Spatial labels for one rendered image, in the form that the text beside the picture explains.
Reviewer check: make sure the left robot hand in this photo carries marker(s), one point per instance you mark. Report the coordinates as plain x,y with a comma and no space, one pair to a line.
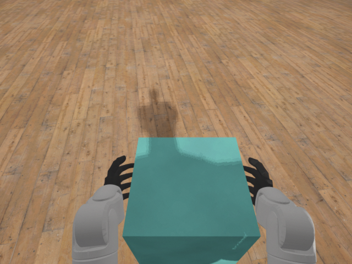
113,176

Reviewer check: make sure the carton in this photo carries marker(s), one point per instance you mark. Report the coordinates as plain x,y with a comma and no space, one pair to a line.
189,202

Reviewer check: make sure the robot left forearm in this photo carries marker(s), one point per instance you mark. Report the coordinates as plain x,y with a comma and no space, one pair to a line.
95,227

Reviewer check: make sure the right robot hand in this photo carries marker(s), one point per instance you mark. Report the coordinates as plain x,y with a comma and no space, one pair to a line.
261,179

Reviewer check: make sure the robot right forearm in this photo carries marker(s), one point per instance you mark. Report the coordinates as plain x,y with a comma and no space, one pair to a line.
290,231

